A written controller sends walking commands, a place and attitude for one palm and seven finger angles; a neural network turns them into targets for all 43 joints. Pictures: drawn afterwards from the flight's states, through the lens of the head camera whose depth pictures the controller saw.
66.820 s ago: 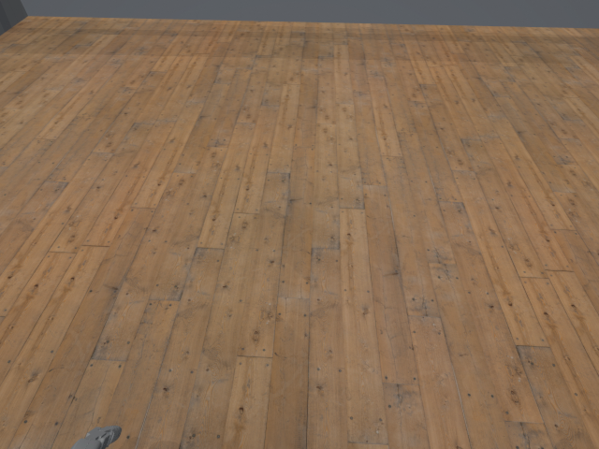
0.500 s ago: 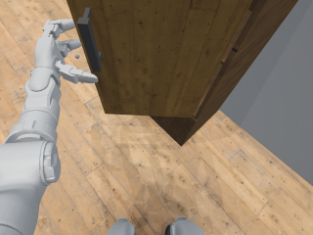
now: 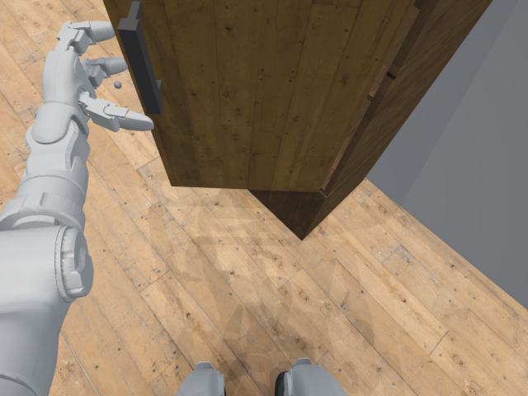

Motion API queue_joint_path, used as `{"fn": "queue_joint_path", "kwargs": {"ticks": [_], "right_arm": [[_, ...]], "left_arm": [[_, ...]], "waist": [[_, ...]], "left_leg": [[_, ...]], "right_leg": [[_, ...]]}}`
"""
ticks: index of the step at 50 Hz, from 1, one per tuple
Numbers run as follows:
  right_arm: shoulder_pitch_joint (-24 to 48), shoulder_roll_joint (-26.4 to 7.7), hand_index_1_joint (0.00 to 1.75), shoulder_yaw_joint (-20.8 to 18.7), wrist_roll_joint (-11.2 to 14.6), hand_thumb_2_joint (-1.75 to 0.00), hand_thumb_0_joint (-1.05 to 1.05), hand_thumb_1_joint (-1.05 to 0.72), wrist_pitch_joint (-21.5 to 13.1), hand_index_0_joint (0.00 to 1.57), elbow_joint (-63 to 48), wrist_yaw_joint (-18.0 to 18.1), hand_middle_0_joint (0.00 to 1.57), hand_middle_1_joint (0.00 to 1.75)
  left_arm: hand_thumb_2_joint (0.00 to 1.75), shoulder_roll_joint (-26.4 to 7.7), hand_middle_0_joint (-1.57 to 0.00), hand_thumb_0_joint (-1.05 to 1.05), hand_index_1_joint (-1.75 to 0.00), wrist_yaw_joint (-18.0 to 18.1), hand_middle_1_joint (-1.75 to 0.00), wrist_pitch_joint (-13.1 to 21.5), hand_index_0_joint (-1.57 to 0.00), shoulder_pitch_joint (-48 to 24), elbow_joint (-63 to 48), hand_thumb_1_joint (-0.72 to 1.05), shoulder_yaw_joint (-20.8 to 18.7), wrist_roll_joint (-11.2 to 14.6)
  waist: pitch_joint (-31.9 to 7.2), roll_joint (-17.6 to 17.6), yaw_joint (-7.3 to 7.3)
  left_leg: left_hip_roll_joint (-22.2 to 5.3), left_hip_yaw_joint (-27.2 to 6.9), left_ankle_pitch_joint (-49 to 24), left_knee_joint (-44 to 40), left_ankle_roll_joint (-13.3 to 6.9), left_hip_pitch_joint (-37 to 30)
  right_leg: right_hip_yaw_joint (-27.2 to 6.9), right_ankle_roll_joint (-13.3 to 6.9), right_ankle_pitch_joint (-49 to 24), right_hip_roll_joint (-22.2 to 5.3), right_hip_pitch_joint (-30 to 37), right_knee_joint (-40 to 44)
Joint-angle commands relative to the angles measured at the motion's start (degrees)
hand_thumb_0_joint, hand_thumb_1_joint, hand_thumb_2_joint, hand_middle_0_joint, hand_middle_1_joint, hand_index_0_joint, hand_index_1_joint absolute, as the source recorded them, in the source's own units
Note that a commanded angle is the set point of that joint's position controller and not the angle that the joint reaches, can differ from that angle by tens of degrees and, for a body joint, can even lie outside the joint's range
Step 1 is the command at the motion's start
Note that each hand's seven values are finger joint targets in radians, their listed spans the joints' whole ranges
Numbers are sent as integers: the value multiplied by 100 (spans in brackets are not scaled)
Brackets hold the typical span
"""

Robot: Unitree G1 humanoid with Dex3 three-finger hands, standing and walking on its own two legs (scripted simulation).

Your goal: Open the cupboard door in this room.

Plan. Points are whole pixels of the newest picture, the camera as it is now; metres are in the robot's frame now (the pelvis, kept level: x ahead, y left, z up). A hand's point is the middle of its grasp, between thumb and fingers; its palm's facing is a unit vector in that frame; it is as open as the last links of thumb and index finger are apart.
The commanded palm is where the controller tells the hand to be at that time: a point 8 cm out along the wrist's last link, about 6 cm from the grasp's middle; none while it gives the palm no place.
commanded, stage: move the hooked fingers beside the handle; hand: left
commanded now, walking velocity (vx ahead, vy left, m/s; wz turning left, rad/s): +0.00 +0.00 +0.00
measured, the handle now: (146, 62) +0.57 +0.14 +0.11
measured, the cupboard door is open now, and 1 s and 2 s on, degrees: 45 45 45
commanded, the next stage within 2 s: slide the fingers in behind the handle in 1.92 s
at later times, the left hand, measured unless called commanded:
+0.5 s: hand (114, 82) +0.53 +0.18 +0.11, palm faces -0.02 -1.00 -0.02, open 14.6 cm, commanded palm +0.52 +0.21 +0.11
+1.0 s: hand (101, 82) +0.53 +0.19 +0.12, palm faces -0.07 -1.00 +0.00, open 14.1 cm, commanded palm +0.51 +0.24 +0.11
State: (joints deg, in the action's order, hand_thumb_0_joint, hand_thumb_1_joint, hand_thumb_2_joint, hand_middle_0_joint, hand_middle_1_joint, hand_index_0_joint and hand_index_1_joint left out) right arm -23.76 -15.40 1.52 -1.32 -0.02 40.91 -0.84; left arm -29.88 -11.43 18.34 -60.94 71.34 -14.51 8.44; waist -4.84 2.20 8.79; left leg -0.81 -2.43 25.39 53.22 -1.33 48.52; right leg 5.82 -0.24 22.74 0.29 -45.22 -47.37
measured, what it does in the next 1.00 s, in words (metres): stands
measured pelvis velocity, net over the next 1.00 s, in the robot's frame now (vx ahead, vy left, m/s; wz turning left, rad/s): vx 0.01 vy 0.00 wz -0.06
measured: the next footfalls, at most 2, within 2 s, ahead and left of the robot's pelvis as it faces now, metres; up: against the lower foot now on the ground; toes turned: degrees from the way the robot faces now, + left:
none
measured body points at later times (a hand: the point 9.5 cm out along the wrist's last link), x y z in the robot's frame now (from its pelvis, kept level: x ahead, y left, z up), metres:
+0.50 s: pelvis +0.00 +0.00 +0.00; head +0.13 +0.01 +0.43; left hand +0.53 +0.24 +0.11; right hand -0.03 -0.27 -0.11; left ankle -0.01 +0.10 -0.69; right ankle -0.01 -0.12 -0.69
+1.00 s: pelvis +0.01 +0.00 +0.00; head +0.13 +0.01 +0.44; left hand +0.52 +0.25 +0.12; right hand -0.02 -0.27 -0.10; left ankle -0.01 +0.10 -0.69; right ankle -0.01 -0.12 -0.69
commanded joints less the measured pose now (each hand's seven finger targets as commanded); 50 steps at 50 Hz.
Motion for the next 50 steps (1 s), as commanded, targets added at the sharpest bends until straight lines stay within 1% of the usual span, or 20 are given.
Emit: {"fn": "queue_joint_path", "kwargs": {"ticks": [1, 5, 8, 10, 14, 15, 17, 18, 20, 21, 26, 29, 30, 32, 33, 37, 41, 46, 49, 50], "right_arm": [[-1149, -1084, 30, -332, 34, -90, 0, -90, -23, 20, -152, 127, 20, 30], [-1168, -1091, 30, -336, 32, -90, 0, -90, -10, 20, -173, 137, 20, 30], [-1178, -1110, 30, -323, 35, -90, 0, -90, 21, 20, -190, 144, 20, 30], [-1200, -1115, 30, -332, 38, -90, 0, -90, 27, 20, -211, 151, 20, 30], [-1220, -1089, 30, -327, 43, -90, 0, -90, 44, 20, -246, 158, 20, 30], [-1208, -1106, 30, -350, 40, -90, 0, -90, 53, 20, -241, 146, 20, 30], [-1226, -1116, 30, -347, 50, -90, 0, -90, 91, 20, -256, 160, 20, 30], [-1192, -1093, 30, -334, 61, -90, 0, -90, 96, 20, -270, 152, 20, 30], [-1189, -1110, 30, -327, 64, -90, 0, -90, 103, 20, -261, 174, 20, 30], [-1186, -1111, 30, -332, 62, -90, 0, -90, 119, 20, -289, 166, 20, 30], [-1173, -1122, 30, -316, 79, -90, 0, -90, 165, 20, -362, 189, 20, 30], [-1133, -1100, 30, -308, 89, -90, 0, -90, 176, 20, -432, 207, 20, 30], [-1134, -1114, 30, -314, 83, -90, 0, -90, 187, 20, -439, 207, 20, 30], [-1084, -1117, 30, -297, 111, -90, 0, -90, 227, 20, -475, 218, 20, 30], [-1105, -1143, 30, -301, 112, -90, 0, -90, 235, 20, -482, 239, 20, 30], [-1086, -1137, 30, -300, 117, -90, 0, -90, 271, 20, -547, 247, 20, 30], [-1069, -1133, 30, -309, 131, -90, 0, -90, 311, 20, -624, 250, 20, 30], [-1048, -1160, 30, -298, 148, -90, 0, -90, 380, 20, -731, 276, 20, 30], [-1026, -1148, 30, -297, 157, -90, 0, -90, 411, 20, -789, 276, 20, 30], [-1033, -1175, 30, -299, 157, -90, 0, -90, 424, 20, -771, 290, 20, 30]], "left_arm": [[30, -203, -30, 0, -120, -530, -120, 396, -30, -3208, -1270, -50, 277, -160], [30, -268, -30, 0, -120, -603, -120, 402, -30, -3233, -1423, -50, 260, -136], [30, -378, -30, 0, -120, -614, -120, 338, -30, -3259, -1323, -50, 205, -156], [30, -552, -30, 0, -120, -621, -120, 374, -30, -3210, -1442, -50, 67, -153], [30, -366, -30, 0, -120, -661, -120, 360, -30, -3088, -1505, -50, 196, -106], [30, -538, -30, 0, -120, -655, -120, 378, -30, -3153, -1675, -50, 45, -108], [30, -709, -30, 0, -120, -662, -120, 364, -30, -2907, -1566, -50, -78, -141], [30, -537, -30, 0, -120, -681, -120, 332, -30, -2858, -1478, -50, 60, -131], [30, -743, -30, 0, -120, -682, -120, 364, -30, -3009, -1573, -50, -78, -119], [30, -843, -30, 0, -120, -684, -120, 357, -30, -2819, -1490, -50, -194, -138], [30, -1273, -30, 0, -120, -727, -120, 391, -30, -2549, -1509, -50, -537, -137], [30, -1291, -30, 0, -120, -783, -120, 434, -30, -2565, -1638, -50, -533, -89], [30, -1472, -30, 0, -120, -789, -120, 447, -30, -2465, -1678, -50, -709, -101], [30, -1506, -30, 0, -120, -833, -120, 376, -30, -2225, -1431, -50, -729, -85], [30, -1742, -30, 0, -120, -845, -120, 379, -30, -2329, -1510, -50, -878, -89], [30, -1920, -30, 0, -120, -888, -120, 412, -30, -2192, -1617, -50, -1003, -113], [30, -1954, -30, 0, -120, -956, -120, 411, -30, -1975, -1633, -50, -1069, -65], [30, -2349, -30, 0, -120, -1030, -120, 334, -30, -1596, -1487, -50, -1384, -56], [30, -2213, -30, 0, -120, -1057, -120, 288, -30, -1605, -1475, -50, -1254, -62], [30, -2379, -30, 0, -120, -1052, -120, 277, -30, -1635, -1439, -50, -1362, -71]], "waist": [[-2700, 926, 649], [-2860, 992, 660], [-2675, 956, 683], [-2890, 1068, 616], [-2836, 1020, 620], [-3054, 1122, 585], [-3040, 978, 527], [-2862, 915, 567], [-2802, 905, 573], [-2847, 995, 488], [-2936, 906, 390], [-2865, 879, 400], [-3057, 964, 326], [-2786, 703, 359], [-2771, 603, 359], [-2945, 961, 251], [-2964, 893, 211], [-2872, 661, 105], [-2611, 709, 147], [-2647, 640, 161]], "left_leg": [[-62, -376, -2987, -356, 65, -2915], [-79, -376, -3152, -313, 63, -2994], [-78, -363, -2893, -349, 54, -2807], [-74, -351, -3059, -335, 52, -2929], [-86, -367, -3278, -338, 55, -2987], [-85, -328, -3280, -309, 57, -3072], [-98, -334, -3382, -320, 60, -3017], [-88, -314, -3252, -355, 49, -2926], [-90, -297, -3210, -365, 40, -2857], [-66, -265, -3172, -368, 33, -2822], [-69, -226, -3303, -364, 17, -2735], [-56, -177, -3231, -391, -6, -2634], [-61, -167, -3380, -377, 5, -2706], [-56, -104, -3176, -395, -26, -2457], [-63, -104, -3085, -423, -35, -2353], [-80, -115, -3361, -403, 4, -2571], [-89, -95, -3545, -404, 10, -2577], [-72, -30, -3405, -451, -19, -2259], [-60, -4, -3263, -471, -37, -2194], [-78, -10, -3244, -469, -31, -2200]], "right_leg": [[-229, -138, -1943, 318, 44, 349], [-236, -128, -2051, 324, 70, 332], [-231, -123, -1916, 326, 42, 344], [-246, -127, -2013, 329, 122, 339], [-224, -130, -2072, 340, 129, 344], [-258, -110, -2160, 345, 192, 350], [-255, -119, -2240, 346, 287, 340], [-245, -109, -2200, 353, 270, 374], [-254, -106, -2222, 349, 327, 374], [-274, -116, -2239, 350, 402, 377], [-303, -116, -2439, 350, 635, 349], [-313, -114, -2506, 347, 774, 357], [-340, -108, -2637, 344, 865, 340], [-356, -82, -2647, 347, 903, 387], [-362, -72, -2648, 340, 1009, 384], [-364, -90, -2675, 331, 958, 338], [-361, -75, -2802, 345, 1053, 334], [-395, -68, -2932, 334, 1341, 339], [-379, -78, -2771, 337, 1197, 370], [-390, -55, -2781, 332, 1207, 375]]}}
